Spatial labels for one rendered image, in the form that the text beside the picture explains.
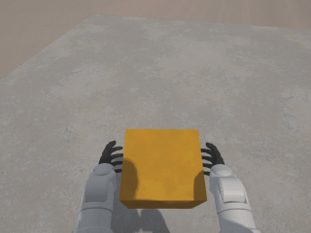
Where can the robot right hand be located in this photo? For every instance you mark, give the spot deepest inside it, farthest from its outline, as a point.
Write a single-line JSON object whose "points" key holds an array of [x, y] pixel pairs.
{"points": [[215, 159]]}

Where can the robot left forearm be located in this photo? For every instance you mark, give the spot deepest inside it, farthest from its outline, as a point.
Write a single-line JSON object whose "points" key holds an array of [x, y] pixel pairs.
{"points": [[97, 200]]}

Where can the carton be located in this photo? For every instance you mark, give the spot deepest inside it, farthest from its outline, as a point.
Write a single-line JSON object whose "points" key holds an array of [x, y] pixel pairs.
{"points": [[162, 169]]}

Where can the robot right forearm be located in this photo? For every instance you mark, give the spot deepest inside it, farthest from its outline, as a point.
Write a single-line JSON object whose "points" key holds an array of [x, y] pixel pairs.
{"points": [[231, 200]]}

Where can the robot left hand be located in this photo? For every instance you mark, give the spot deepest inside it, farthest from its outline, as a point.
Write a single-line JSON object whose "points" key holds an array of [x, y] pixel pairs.
{"points": [[106, 156]]}

